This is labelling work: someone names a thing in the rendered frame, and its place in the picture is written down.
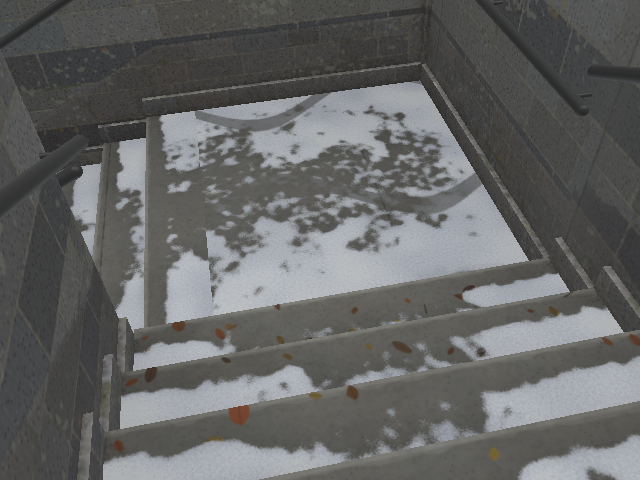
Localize stairs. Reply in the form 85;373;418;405
62;138;146;333
103;258;640;480

